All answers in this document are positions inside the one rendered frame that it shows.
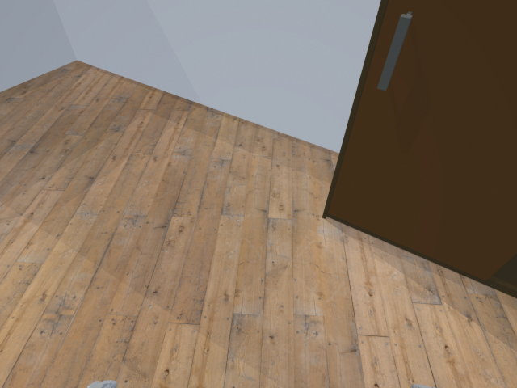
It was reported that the handle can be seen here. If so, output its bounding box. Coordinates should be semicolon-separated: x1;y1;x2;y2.
377;11;413;91

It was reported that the wardrobe door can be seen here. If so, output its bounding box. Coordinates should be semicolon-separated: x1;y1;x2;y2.
492;254;517;286
328;0;517;280

